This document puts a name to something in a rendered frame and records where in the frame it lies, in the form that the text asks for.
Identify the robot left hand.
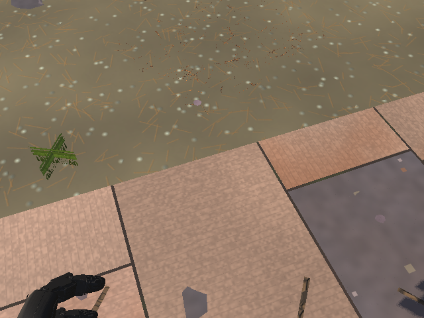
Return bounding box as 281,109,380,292
17,272,105,318

